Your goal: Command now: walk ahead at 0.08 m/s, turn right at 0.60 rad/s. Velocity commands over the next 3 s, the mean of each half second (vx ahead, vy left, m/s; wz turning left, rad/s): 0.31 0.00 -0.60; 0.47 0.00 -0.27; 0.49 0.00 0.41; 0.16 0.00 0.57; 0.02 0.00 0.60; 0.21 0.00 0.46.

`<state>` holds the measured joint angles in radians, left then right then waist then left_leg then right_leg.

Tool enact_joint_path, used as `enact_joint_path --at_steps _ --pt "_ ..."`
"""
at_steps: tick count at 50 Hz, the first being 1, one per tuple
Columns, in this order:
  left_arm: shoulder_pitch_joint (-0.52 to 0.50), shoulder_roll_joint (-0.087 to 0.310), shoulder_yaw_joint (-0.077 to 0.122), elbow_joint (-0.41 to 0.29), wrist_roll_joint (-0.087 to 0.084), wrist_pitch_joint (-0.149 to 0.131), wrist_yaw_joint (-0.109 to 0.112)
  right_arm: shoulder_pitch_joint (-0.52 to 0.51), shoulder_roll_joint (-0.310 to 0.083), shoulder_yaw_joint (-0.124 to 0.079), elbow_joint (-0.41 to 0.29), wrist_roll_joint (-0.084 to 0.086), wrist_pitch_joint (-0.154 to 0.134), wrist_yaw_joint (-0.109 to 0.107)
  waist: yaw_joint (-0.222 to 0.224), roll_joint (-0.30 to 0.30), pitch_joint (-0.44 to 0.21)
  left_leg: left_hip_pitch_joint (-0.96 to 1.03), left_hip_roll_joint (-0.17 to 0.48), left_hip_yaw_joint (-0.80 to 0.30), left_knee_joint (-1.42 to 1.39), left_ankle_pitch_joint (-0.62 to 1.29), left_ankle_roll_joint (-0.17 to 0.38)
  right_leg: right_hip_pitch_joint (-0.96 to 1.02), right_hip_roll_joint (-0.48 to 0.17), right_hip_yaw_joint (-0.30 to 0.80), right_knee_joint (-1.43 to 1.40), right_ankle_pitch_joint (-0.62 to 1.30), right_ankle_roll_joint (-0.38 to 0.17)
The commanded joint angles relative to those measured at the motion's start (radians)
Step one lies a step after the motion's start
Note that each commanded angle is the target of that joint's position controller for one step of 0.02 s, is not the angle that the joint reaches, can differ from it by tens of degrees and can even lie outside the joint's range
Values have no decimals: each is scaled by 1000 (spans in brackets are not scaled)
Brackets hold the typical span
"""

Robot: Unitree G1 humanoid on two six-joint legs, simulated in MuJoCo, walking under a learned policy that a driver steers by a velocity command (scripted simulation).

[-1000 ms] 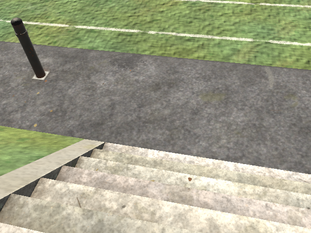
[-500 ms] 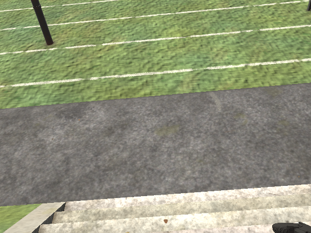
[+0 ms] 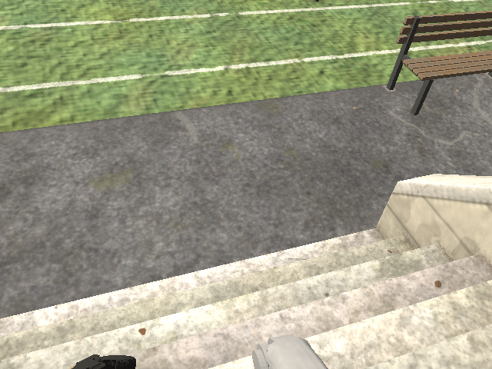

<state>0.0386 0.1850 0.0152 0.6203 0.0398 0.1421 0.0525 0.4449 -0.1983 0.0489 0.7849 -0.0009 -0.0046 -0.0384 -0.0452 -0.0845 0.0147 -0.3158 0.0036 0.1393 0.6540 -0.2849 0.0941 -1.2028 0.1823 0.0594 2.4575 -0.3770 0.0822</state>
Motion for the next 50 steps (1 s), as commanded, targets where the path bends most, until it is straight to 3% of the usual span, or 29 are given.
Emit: enact_joint_path --at_steps 1,6,12,16,17,21,22,23,25,27,28,29,30,31,32,33,34,35,36,38,39,40,41,42,43,46,47,48,50 --pt "-71 36 7 -94 4 -8 -2 85 -171 -47 -37 -14 -12 -15 -8 180 -1 234 243 -341 -252 12 8 -231 -33 9 -12 -7 6" --pt "-130 49 11 -114 6 -27 -21 93 -200 -73 -25 -29 -26 -12 -23 137 54 248 317 -379 -325 -347 10 -284 -92 20 -137 20 -17" --pt "-138 44 19 -142 -14 -44 -20 63 -212 -90 17 -37 -35 8 -13 111 86 193 363 -301 -338 -466 18 -257 -151 7 -269 48 -33" --pt "-158 40 20 -173 -28 -55 -11 35 -233 -101 32 -43 -38 14 -19 133 93 182 395 -250 -331 -509 55 -248 -177 -32 -317 64 -31" --pt "-150 22 13 -178 -45 -58 -21 -28 -219 -90 13 -42 -43 6 32 106 110 124 411 -230 -314 -566 47 -211 -206 48 -449 135 -26" --pt "-166 53 22 -178 -40 -69 -31 -46 -248 -104 7 -40 -48 16 8 109 80 138 431 -174 -296 -651 30 -83 -248 -8 -693 285 -44" --pt "-167 49 14 -185 -63 -74 -45 -64 -251 -106 2 -42 -39 18 17 74 109 66 424 -111 -350 -698 12 54 -282 -15 -959 343 -52" --pt "-187 65 18 -181 -75 -81 -61 -58 -269 -114 -1 -37 -35 20 -12 83 116 0 425 -88 -399 -750 14 220 -283 -54 -1139 382 -59" --pt "-170 76 25 -134 -79 -85 -87 -55 -310 -128 15 -27 -21 26 -27 133 138 -74 426 -22 -479 -746 28 490 -272 -114 -1369 231 -90" --pt "-139 78 25 -93 -101 -80 -102 -82 -322 -137 13 -35 7 43 -26 193 188 -21 434 18 -506 -694 54 589 -244 -172 -1485 35 -132" --pt "-109 90 29 -68 -114 -88 -104 -88 -309 -139 11 -41 19 53 -18 174 207 16 433 37 -465 -640 62 643 -229 -181 -1587 9 -150" --pt "-31 123 44 -23 -104 -99 -98 -73 -281 -136 21 -48 27 66 5 111 197 40 417 71 -333 -519 69 734 -187 -208 -1681 -10 -165" --pt "157 140 60 55 -91 -115 -84 -68 -264 -132 21 -46 37 69 92 29 115 55 352 145 -23 -110 65 920 -102 -210 -1764 -73 -177" --pt "375 132 59 117 -85 -139 -61 -103 -252 -128 -4 -48 38 66 210 -62 39 -99 295 167 426 188 41 1117 -78 -79 -1788 -110 -188" --pt "382 219 45 81 -92 -159 -47 -91 -117 -103 -78 -36 31 86 123 -261 -45 -451 135 65 793 -466 -12 1238 -426 580 -1968 -291 -279" --pt "467 315 78 123 -105 -151 -47 -293 -198 -130 -140 -44 30 114 235 -161 0 -698 -40 -242 796 -424 -49 1236 -438 908 -2244 -463 -334" --pt "454 297 73 168 -69 -141 -41 -306 -177 -119 -157 -44 20 105 172 -60 12 -773 -36 -299 726 -312 -46 1250 -481 840 -2206 -586 -344" --pt "412 271 70 191 -61 -134 -37 -237 -151 -106 -119 -50 10 87 101 -80 8 -746 -11 -276 712 -271 -47 1204 -474 722 -2152 -572 -340" --pt "304 222 58 176 -46 -136 -34 -166 -141 -98 -70 -54 14 66 41 -70 4 -629 11 -268 677 -146 -63 1074 -420 548 -2104 -431 -287" --pt "202 134 26 171 -16 -166 -44 -49 -133 -101 20 -51 33 47 -19 -56 -31 -399 -14 -292 735 57 -98 837 -354 367 -2068 -69 -236" --pt "209 156 31 189 -15 -181 -47 -31 -162 -117 28 -29 44 53 -51 -10 -30 -370 -48 -310 728 199 -104 788 -325 295 -2037 3 -224" --pt "193 151 35 223 -35 -199 -35 -89 -162 -119 4 -23 48 69 -67 46 9 -374 -50 -334 649 360 -120 722 -318 243 -2001 -23 -209" --pt "231 160 36 242 -33 -209 -31 -103 -151 -118 5 -23 52 75 -49 56 1 -368 -68 -329 626 418 -127 727 -308 213 -1976 30 -216" --pt "253 157 37 271 -50 -212 -25 -151 -123 -105 -19 -40 57 83 -43 27 -9 -396 -71 -331 592 476 -138 731 -324 218 -1950 -10 -231" --pt "276 159 38 278 -48 -214 -21 -181 -121 -104 -31 -45 56 87 -25 27 0 -412 -83 -332 567 524 -140 737 -325 211 -1920 -2 -242" --pt "363 176 39 305 -41 -217 -18 -242 -139 -109 -44 -65 43 75 14 11 18 -416 -88 -336 444 602 -128 776 -340 176 -1843 29 -263" --pt "382 184 45 311 -51 -222 -16 -252 -149 -111 -51 -66 40 75 16 -1 10 -352 -86 -330 382 637 -118 757 -325 147 -1832 68 -263" --pt "381 182 43 312 -45 -227 -17 -246 -146 -112 -47 -64 38 75 15 -34 13 -336 -86 -321 356 669 -103 766 -331 136 -1785 89 -264" --pt "407 168 39 313 -27 -223 -9 -262 -135 -111 -36 -64 35 80 41 -7 2 -352 -85 -308 324 733 -81 801 -345 132 -1654 31 -258"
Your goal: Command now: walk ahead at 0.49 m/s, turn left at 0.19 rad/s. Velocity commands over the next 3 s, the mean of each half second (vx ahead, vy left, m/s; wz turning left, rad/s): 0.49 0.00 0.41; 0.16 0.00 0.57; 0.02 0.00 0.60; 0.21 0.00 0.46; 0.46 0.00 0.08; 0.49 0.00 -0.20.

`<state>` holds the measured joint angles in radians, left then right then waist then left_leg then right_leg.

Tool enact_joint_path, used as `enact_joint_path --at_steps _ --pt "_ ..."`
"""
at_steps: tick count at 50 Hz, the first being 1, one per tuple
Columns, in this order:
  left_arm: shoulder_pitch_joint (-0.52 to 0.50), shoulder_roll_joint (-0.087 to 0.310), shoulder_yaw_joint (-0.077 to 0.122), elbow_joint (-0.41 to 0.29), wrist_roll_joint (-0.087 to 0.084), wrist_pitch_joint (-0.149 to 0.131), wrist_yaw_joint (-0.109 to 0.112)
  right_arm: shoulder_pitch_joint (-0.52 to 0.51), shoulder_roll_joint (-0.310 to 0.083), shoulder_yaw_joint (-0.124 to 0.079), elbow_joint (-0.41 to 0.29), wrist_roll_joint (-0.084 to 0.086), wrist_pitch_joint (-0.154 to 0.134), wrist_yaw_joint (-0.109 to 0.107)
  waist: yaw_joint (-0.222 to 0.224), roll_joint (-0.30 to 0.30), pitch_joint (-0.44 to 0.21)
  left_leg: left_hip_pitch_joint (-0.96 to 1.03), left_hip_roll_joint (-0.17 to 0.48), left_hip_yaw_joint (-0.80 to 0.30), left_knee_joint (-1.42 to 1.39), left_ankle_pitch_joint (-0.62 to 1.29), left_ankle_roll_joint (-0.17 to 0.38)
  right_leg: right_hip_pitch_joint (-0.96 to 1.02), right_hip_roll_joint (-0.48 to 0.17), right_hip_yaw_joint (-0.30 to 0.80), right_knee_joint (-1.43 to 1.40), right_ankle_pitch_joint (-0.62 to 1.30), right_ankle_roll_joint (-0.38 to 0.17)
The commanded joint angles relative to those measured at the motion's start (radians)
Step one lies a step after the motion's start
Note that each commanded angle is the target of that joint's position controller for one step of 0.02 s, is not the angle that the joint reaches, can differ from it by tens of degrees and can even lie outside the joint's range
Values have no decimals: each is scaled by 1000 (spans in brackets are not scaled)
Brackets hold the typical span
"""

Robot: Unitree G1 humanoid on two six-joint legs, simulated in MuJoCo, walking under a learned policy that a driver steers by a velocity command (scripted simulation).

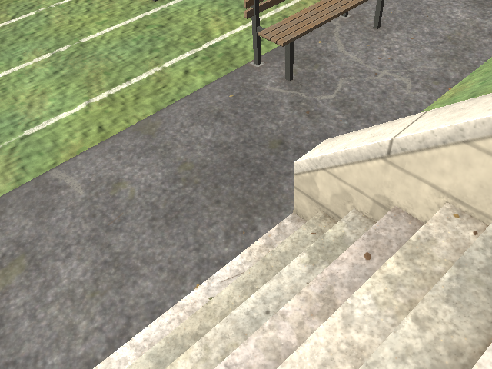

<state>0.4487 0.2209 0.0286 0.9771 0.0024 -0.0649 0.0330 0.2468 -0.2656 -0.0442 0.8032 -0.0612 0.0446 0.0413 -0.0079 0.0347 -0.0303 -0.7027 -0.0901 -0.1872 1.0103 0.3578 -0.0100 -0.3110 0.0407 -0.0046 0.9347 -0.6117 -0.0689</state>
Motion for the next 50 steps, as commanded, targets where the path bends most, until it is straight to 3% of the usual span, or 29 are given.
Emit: enact_joint_path --at_steps 1,6,7,8,9,10,11,12,14,16,19,20,21,24,25,27,29,32,33,34,35,36,37,39,40,42,43,47,50 --pt "31 119 23 -41 14 -13 14 -84 -57 -15 -55 -12 -18 1 31 -115 80 9 8 20 -69 77 28 -67 -207 198 -85 290 -105" --pt "-6 128 24 -68 30 9 16 11 -24 -5 -11 37 -38 -9 39 -128 113 374 42 234 -369 -37 80 -153 -188 79 159 531 -101" --pt "-53 146 26 -65 40 23 27 177 -37 -12 37 53 -31 -18 -48 -146 52 492 91 211 -433 -68 114 -120 -221 85 317 691 -111" --pt "5 106 21 -60 56 39 43 196 -57 -18 64 68 -34 -15 -21 -41 71 496 125 136 -712 -206 136 -50 -186 68 484 736 -117" --pt "-55 112 23 -46 65 47 54 338 -60 -33 108 52 -38 -7 -135 61 45 655 149 121 -880 -30 198 -104 -122 3 914 680 -100" --pt "-83 15 0 -65 69 45 30 417 -101 -33 156 72 -40 5 -119 239 15 879 196 134 -500 372 195 -494 51 -162 1411 -180 -64" --pt "-45 4 -9 -162 37 29 23 427 -136 -22 149 92 -53 16 -12 303 -34 1053 264 -78 -204 798 195 -824 6 -93 1461 -198 -47" --pt "-128 57 -8 -192 45 13 16 442 -147 -30 147 104 -52 4 -65 171 -71 1126 301 -158 -284 680 263 -990 -20 -89 1342 -117 -37" --pt "-245 59 -21 -194 59 6 11 432 -185 -45 167 64 -51 -30 -81 71 -24 909 438 -486 -484 -131 450 -1081 -70 62 1206 -131 4" --pt "-292 76 -10 -168 63 22 20 366 -94 -8 180 44 -72 -42 -4 -74 107 689 374 -472 -460 -285 387 -1046 -122 113 942 136 25" --pt "-411 7 -40 -206 65 33 -4 171 -32 31 96 69 -99 -62 50 -110 178 91 165 -232 -554 -256 223 -500 -74 -29 230 737 85" --pt "-264 -14 -31 -121 71 46 -11 192 -92 12 128 71 -97 -55 70 74 74 59 180 -265 -528 -195 229 -278 -69 -12 346 862 62" --pt "-178 36 -10 -76 59 51 -15 192 -97 2 123 79 -92 -53 79 100 46 139 159 -224 -473 -122 205 -269 -67 -20 352 944 49" --pt "-487 67 6 -168 44 4 -21 393 -20 22 161 73 -89 -87 -101 22 125 598 116 -284 -330 -340 249 -649 -63 34 -5 1012 33" --pt "-532 37 -5 -206 53 -18 -29 369 28 32 152 65 -87 -99 -104 -1 139 572 86 -267 -266 -463 248 -608 -76 74 -194 1151 44" --pt "-572 -2 -18 -236 41 -25 -41 303 -4 21 118 51 -85 -106 -125 -2 141 440 29 -222 -222 -486 219 -396 -20 34 -394 1206 56" --pt "-526 -22 -22 -234 11 -23 -44 311 18 23 121 48 -85 -78 -150 32 126 328 -3 -218 -171 -490 188 -106 -4 24 -516 1214 65" --pt "-237 27 0 -157 -7 -24 -20 259 -8 11 120 36 -75 -84 -60 46 74 441 -31 -215 154 -468 168 53 -82 133 -718 1334 56" --pt "-6 65 27 -90 -18 -19 -15 185 -35 9 121 34 -69 -77 65 68 -16 264 -15 -186 379 -410 173 350 -104 46 -592 1421 66" --pt "37 113 41 -78 -1 -15 -5 214 -54 -13 102 53 -77 -66 82 -47 22 225 -76 -112 533 -602 126 417 -168 114 -787 1406 59" --pt "107 153 55 -54 21 -3 -5 252 -27 -22 121 60 -70 -66 87 -142 12 -29 -169 -36 859 -1232 110 663 -270 174 -656 1593 26" --pt "152 171 37 -77 39 -7 -32 450 44 -12 98 114 -53 -92 -5 -230 -146 -215 -147 42 1111 -1500 75 893 -502 195 -170 2332 -36" --pt "141 128 19 -101 -16 -5 -54 441 8 -1 81 85 -38 -110 11 -274 -225 -313 -35 58 1054 -1385 59 885 -531 243 -143 2159 -100" --pt "-33 188 42 -155 -41 -17 -17 142 -11 6 -18 13 -1 -93 45 -344 -171 -368 39 96 1152 -1121 14 505 -591 483 -403 1330 -344" --pt "-82 97 6 -184 -16 -2 -10 20 -110 -21 -39 -10 16 -82 27 -97 -68 -254 14 71 1032 -880 16 216 -461 327 -488 1104 -299" --pt "-13 107 -5 -144 0 -3 -2 14 -14 -3 -68 -5 34 -81 -16 -200 8 -287 16 44 939 -748 2 65 -453 237 -390 1315 -257" --pt "-68 81 -19 -158 -13 0 16 -68 22 14 -120 15 51 -70 -55 -141 57 -218 11 24 762 -557 -40 -145 -445 185 -408 1086 -226" --pt "-101 149 -32 -237 9 29 17 -73 37 9 -116 37 70 -57 -76 -157 -64 -126 -31 126 803 -357 -58 -176 -390 142 -354 886 -164" --pt "-64 145 -30 -277 5 51 13 -222 11 1 -187 29 92 -63 -8 -164 -7 -285 -19 97 793 -402 -45 -75 -385 170 -349 587 -154"
Over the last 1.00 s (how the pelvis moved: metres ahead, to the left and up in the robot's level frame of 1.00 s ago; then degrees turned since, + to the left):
0.24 -0.16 -0.04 -25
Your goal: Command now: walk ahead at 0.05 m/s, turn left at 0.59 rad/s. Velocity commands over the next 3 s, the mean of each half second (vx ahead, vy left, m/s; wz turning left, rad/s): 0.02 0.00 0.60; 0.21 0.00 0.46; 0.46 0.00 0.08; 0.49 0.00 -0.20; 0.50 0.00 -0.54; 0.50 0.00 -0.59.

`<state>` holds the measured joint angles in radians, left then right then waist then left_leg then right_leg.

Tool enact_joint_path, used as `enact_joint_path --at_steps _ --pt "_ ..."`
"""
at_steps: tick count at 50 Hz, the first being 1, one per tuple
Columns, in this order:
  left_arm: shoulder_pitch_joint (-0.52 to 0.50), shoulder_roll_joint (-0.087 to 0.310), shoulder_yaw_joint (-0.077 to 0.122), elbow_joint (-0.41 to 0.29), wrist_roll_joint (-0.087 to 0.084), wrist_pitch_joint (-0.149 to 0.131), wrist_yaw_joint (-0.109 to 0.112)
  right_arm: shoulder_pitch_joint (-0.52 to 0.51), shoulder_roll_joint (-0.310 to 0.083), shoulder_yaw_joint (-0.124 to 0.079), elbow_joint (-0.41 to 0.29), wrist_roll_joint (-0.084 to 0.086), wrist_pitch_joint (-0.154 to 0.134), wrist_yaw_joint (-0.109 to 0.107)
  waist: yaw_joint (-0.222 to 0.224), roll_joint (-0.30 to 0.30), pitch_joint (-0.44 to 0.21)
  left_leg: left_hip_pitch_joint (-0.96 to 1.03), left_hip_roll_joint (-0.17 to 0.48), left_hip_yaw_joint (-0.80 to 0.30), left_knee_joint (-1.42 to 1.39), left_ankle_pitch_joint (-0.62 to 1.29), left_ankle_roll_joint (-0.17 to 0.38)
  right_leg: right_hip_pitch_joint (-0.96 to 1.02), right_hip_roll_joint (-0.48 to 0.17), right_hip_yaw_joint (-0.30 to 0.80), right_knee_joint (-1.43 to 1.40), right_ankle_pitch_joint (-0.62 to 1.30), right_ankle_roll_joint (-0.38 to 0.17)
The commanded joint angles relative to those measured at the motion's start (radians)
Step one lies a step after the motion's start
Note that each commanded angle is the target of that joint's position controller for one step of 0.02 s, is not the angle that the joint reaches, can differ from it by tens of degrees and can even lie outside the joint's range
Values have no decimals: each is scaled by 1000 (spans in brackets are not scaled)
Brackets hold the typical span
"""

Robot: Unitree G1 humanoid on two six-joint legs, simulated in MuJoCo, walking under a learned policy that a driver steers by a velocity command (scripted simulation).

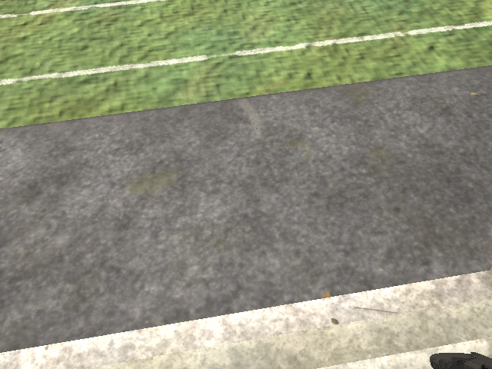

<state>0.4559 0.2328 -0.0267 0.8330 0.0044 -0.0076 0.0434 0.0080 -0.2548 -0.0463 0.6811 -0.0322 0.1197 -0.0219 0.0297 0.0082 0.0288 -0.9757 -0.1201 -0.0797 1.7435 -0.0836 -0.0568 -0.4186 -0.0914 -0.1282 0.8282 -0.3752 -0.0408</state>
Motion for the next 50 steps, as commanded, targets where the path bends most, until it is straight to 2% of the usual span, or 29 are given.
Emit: enact_joint_path --at_steps 1,3,7,9,10,11,12,13,14,15,17,18,20,23,26,30,33,34,35,36,37,38,39,40,42,44,45,47,50 --pt "-46 138 29 -139 10 -1 5 -23 -7 2 -88 0 18 1 -21 -133 -51 -49 18 -19 35 19 3 76 -258 307 -234 299 -184" --pt "-10 164 40 -151 32 3 7 -78 -24 -1 -123 2 10 5 17 -131 -40 -68 44 -20 -80 -15 7 157 -279 322 -223 272 -186" --pt "-101 240 71 -177 32 -2 2 -89 -59 -1 -148 26 -6 23 9 -209 -54 259 121 104 -346 -143 41 50 -291 203 -257 250 -140" --pt "-223 266 87 -206 18 2 3 31 -75 -2 -120 48 -14 36 -56 -223 -64 590 130 140 -536 -213 72 -113 -272 102 -221 180 -89" --pt "-294 273 95 -218 14 12 1 200 -93 -14 -77 63 -21 44 -146 -190 -88 812 114 156 -661 -261 96 -212 -244 38 -72 102 -73" --pt "-163 249 106 -159 38 69 9 350 -72 -13 -20 101 -44 65 -169 -32 -64 883 100 6 -1168 -738 148 -166 -140 -37 181 -121 -82" --pt "-154 178 89 -160 63 98 8 427 -90 -2 23 89 -62 74 -124 244 36 1039 99 -131 -959 -440 163 -591 -58 -9 585 -540 -60" --pt "-222 111 71 -272 62 90 -14 497 -246 -25 -21 120 -75 79 -124 455 -25 1189 391 -752 -1086 314 274 -933 78 127 719 -641 -6" --pt "-509 168 85 -354 49 47 -25 542 -274 -36 -35 66 -87 48 -282 218 55 928 440 -967 -1413 59 289 -906 139 243 692 -428 26" --pt "-474 113 79 -337 34 20 -23 402 -268 -28 -36 24 -87 7 -131 221 92 844 449 -941 -1415 -156 312 -905 148 300 671 -255 42" --pt "-370 102 77 -244 52 19 -6 153 -200 -3 -70 2 -69 -18 10 246 14 584 351 -634 -1257 -175 278 -700 164 261 790 51 68" --pt "-339 101 81 -214 52 42 1 88 -135 20 -92 9 -68 -12 60 215 -1 446 306 -525 -1228 -156 255 -593 173 223 868 156 81" --pt "-335 91 83 -200 55 85 10 100 -73 39 -100 40 -82 -2 65 144 -52 403 240 -425 -1180 15 262 -525 177 168 995 223 106" --pt "-395 72 70 -218 43 93 4 162 -91 33 -82 39 -95 -14 59 27 -78 437 211 -374 -1112 106 280 -468 165 162 904 299 105" --pt "-468 60 57 -247 51 81 -20 252 -105 27 -80 35 -86 -31 -14 67 -116 593 209 -404 -1088 78 316 -480 166 142 778 302 105" --pt "-512 61 36 -290 41 49 -37 186 -148 8 -135 21 -76 -30 -40 145 -173 665 227 -473 -1113 177 337 -310 161 164 522 259 79" --pt "-441 82 26 -278 19 39 -52 123 -149 10 -162 12 -80 -6 -25 192 -170 601 212 -510 -1165 34 333 -98 159 160 357 58 57" --pt "-431 69 18 -294 -8 40 -58 173 -155 3 -148 -1 -68 0 -37 193 -106 603 153 -454 -1216 -136 310 -50 190 113 51 -258 56" --pt "-351 62 17 -263 -22 43 -69 159 -160 -6 -138 -7 -53 -2 -19 236 -77 543 127 -469 -1202 -250 294 93 179 111 -53 -277 50" --pt "-165 53 25 -205 -22 44 -77 115 -152 -11 -143 -4 -41 -9 75 183 -68 427 80 -448 -1092 -385 273 301 172 120 -219 -211 39" --pt "9 52 32 -128 -9 41 -73 119 -92 -14 -132 5 -45 -12 131 -41 -17 138 -50 -297 -752 -643 223 511 131 226 -231 -261 17" --pt "111 186 51 -127 -17 24 -80 122 -42 -15 -206 22 -64 -13 83 -276 32 -246 -165 -186 -565 -820 173 662 -155 736 -257 49 -39" --pt "175 239 89 -82 -18 -1 -66 -23 -126 -35 -222 9 -108 -10 130 -200 89 -463 -105 -273 -558 -644 144 674 -217 992 -364 88 -66" --pt "148 237 88 -73 13 -14 -48 -40 -104 -35 -188 26 -136 -6 98 -142 94 -433 -94 -340 -575 -512 129 623 -246 982 -392 123 -61" --pt "-3 191 70 -82 31 -19 -37 64 -66 -25 -104 18 -124 4 -32 -142 83 -202 -68 -238 -409 -320 102 336 -184 741 -347 242 -54" --pt "-91 118 51 -100 21 -15 -50 161 -49 -23 -16 12 -94 13 -113 -104 33 24 -56 -195 -330 -129 91 83 -127 566 -360 282 -55" --pt "-145 120 52 -113 9 -18 -47 138 -65 -34 -1 17 -79 31 -128 -76 21 42 -45 -209 -356 49 74 64 -65 461 -312 128 -63" --pt "-86 138 59 -81 -2 -25 -49 133 -52 -31 35 10 -73 47 -109 -57 19 86 -40 -189 -393 232 66 36 -57 418 -291 23 -66" --pt "88 168 68 -18 11 -37 -45 13 -47 -30 39 -13 -88 36 -6 -76 50 -9 -19 -148 -541 318 75 166 -68 415 -233 -24 -81"
Over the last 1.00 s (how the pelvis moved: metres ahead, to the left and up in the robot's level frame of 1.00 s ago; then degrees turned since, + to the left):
0.44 0.05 -0.39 31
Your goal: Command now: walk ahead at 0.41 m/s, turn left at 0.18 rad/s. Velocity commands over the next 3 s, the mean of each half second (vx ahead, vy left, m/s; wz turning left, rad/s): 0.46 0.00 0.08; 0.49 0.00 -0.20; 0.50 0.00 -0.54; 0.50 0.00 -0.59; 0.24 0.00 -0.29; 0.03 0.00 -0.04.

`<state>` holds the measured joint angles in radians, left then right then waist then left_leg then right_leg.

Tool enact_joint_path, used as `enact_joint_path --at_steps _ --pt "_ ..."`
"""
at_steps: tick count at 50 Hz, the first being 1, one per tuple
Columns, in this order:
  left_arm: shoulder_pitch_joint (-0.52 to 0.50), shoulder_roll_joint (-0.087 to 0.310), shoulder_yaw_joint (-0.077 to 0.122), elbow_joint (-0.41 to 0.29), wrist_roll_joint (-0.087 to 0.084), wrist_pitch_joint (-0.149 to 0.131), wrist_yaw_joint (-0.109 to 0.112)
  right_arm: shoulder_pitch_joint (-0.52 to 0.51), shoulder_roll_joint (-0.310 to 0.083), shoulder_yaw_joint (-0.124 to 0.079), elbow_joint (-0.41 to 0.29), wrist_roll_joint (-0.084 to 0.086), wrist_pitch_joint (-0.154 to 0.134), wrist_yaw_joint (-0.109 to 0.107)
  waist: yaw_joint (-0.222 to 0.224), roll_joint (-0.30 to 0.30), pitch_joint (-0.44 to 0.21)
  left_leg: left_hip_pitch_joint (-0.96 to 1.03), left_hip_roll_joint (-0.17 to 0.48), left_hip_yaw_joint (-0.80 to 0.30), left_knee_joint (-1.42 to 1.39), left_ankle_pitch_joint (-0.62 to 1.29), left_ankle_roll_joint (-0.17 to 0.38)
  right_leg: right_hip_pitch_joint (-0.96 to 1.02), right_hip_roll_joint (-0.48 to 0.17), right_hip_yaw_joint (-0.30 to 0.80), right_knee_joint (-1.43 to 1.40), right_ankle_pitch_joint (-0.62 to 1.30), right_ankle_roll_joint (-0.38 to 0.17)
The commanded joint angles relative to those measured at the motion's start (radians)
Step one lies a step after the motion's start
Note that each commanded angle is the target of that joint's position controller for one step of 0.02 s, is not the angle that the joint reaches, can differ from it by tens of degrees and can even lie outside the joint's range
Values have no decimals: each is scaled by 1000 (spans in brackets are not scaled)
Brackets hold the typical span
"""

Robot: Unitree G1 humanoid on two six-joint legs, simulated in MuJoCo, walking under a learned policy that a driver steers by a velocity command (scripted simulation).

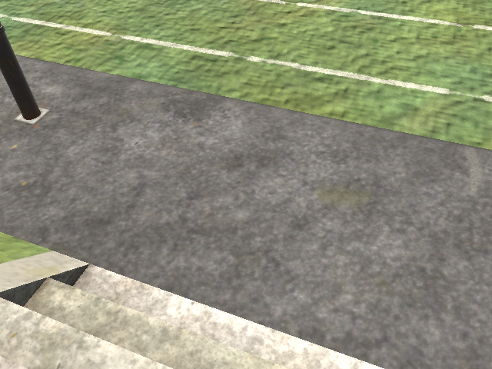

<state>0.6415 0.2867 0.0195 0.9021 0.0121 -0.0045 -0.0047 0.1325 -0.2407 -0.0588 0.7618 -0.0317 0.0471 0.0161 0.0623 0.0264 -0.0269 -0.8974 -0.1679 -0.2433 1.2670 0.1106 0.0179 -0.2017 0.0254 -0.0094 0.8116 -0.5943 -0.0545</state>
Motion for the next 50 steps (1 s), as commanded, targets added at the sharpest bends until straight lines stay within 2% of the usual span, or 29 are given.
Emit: enact_joint_path --at_steps 1,5,9,11,13,14,15,16,17,19,20,22,25,27,29,32,35,37,38,39,40,41,42,43,44,45,47,48,50 --pt "-110 88 13 -73 -4 -45 14 -171 -47 -7 -65 -23 -31 5 -31 -75 136 -57 50 15 -214 243 0 -82 -173 254 -207 130 -67" --pt "-60 92 17 -35 16 -52 19 -235 -16 7 -56 -4 -54 30 49 -153 168 135 79 112 -461 392 28 -115 -161 212 -135 159 -109" --pt "-28 26 4 26 35 -41 26 -293 15 23 -70 35 -81 23 144 -169 219 314 196 218 -846 378 28 -44 -121 169 -38 387 -124" --pt "-82 66 16 40 37 -43 40 -129 -25 10 5 37 -84 7 74 -149 178 413 261 161 -881 417 56 -3 -155 200 119 473 -135" --pt "-150 94 32 46 29 -40 40 216 -102 -26 135 27 -72 -6 -68 -117 72 739 264 215 -906 307 64 -74 -146 201 434 705 -158" --pt "-89 75 37 60 25 -40 38 277 -91 -30 162 3 -77 -10 -95 37 110 806 232 280 -1151 256 49 -85 -60 129 658 648 -148" --pt "-85 62 48 92 33 -29 35 389 -109 -45 220 -8 -69 -8 -137 154 58 1085 303 212 -1063 363 83 -343 52 66 1047 28 -125" --pt "5 17 46 66 8 -23 33 462 -117 -23 218 7 -70 6 -101 205 -86 1394 402 148 -517 666 79 -682 79 105 1207 -378 -84" --pt "48 23 38 53 -4 -30 40 460 -103 -7 213 40 -71 20 -91 180 -145 1412 471 78 -493 730 109 -796 28 133 1159 -294 -76" --pt "-116 22 32 -15 22 -21 40 374 -148 -16 200 48 -82 1 -73 206 -74 1045 553 -100 -734 -135 277 -833 -23 131 935 19 -51" --pt "-234 36 37 -12 55 -13 45 331 -85 2 211 45 -95 -9 -91 173 8 841 530 -163 -783 -327 277 -804 -47 192 816 195 -32" --pt "-233 6 44 20 40 10 21 285 1 50 212 23 -105 -23 -15 129 145 454 457 -48 -750 -138 242 -616 -24 161 543 407 50" --pt "-172 -23 43 53 37 28 19 319 -94 27 228 8 -129 -23 36 115 51 399 390 -1 -673 -24 214 -520 1 112 500 675 43" --pt "-306 1 47 10 37 15 6 300 -39 37 245 42 -140 -34 20 71 83 370 325 28 -621 -306 167 -520 -12 145 262 920 21" --pt "-396 -13 34 -18 49 12 -6 252 -37 43 233 43 -135 -45 7 69 74 287 299 25 -582 -536 165 -392 -14 87 168 1099 31" --pt "-418 -19 27 -27 43 7 -5 293 -52 41 232 33 -131 -44 -21 47 110 261 277 44 -466 -484 184 -263 9 24 65 1091 25" --pt "-464 -36 15 -35 6 -10 -5 348 -75 35 244 1 -110 -60 -87 31 177 359 297 91 -312 -416 175 -226 0 1 -153 1015 -8" --pt "-328 -10 30 -2 -3 -21 -1 368 -80 36 272 -25 -86 -79 -61 44 162 470 325 96 -115 -142 198 -141 -36 -16 -257 849 -54" --pt "-161 23 46 55 -14 -12 -1 351 -93 30 282 -27 -70 -81 -3 67 69 487 318 135 44 27 204 29 -49 -21 -334 769 -68" --pt "-116 53 56 83 0 -21 -9 420 -38 38 286 -35 -65 -89 -36 -22 111 536 271 156 288 100 201 39 -74 37 -609 695 -108" --pt "35 64 74 125 -12 -23 -21 374 -39 23 300 -35 -62 -84 70 -155 45 360 143 252 793 -414 187 258 -169 136 -612 1020 -168" --pt "66 61 43 141 -15 -18 -35 373 38 32 229 -13 -72 -72 -34 -245 26 -123 83 329 1032 -1001 140 500 -233 210 -50 1515 -152" --pt "63 72 43 148 -38 -11 -40 380 -1 37 177 0 -80 -62 -58 -244 -43 -339 124 296 961 -930 145 598 -267 330 -57 1445 -184" --pt "91 117 58 157 -22 -6 -34 284 -24 38 162 -4 -83 -60 1 -214 -43 -429 134 239 922 -886 135 528 -339 484 -194 978 -298" --pt "46 133 57 143 -6 -8 -21 210 -50 36 152 -22 -82 -59 1 -144 17 -444 192 183 745 -779 99 358 -375 619 -328 455 -341" --pt "-11 93 39 126 -2 -12 -15 139 -70 24 161 -34 -69 -56 -23 -81 107 -431 197 188 694 -724 69 206 -351 661 -378 288 -316" --pt "-71 7 2 129 10 -47 2 113 -28 27 165 -41 -48 -53 -93 -27 185 -306 218 186 403 -387 -7 -91 -229 536 -269 463 -219" --pt "-170 -45 -22 88 -4 -60 24 23 20 53 106 -36 -45 -39 -137 42 218 -99 202 230 86 -175 -62 -366 -157 450 -335 452 -196" --pt "-175 43 3 88 -10 -60 27 165 45 50 194 -37 -36 -34 -149 -148 97 287 190 261 55 121 -48 -492 -133 421 -323 674 -160"
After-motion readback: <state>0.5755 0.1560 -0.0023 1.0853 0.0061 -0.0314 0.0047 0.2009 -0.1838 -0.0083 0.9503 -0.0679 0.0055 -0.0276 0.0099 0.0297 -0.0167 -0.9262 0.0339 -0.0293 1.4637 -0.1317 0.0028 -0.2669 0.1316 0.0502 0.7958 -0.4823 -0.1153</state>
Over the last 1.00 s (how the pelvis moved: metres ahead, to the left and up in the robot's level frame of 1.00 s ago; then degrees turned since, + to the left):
0.09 0.02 -0.01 30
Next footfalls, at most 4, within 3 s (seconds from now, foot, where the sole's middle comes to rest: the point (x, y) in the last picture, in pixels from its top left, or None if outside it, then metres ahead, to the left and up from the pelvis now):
0.30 left None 0.26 0.16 -0.94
0.80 right None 0.47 0.00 -1.15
1.30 left None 0.75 0.14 -1.35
1.78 right None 0.90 -0.15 -1.56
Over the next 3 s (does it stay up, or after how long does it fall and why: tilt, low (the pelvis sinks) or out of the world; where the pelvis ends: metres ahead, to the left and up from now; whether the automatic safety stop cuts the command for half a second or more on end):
stays up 1.23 -0.23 -0.99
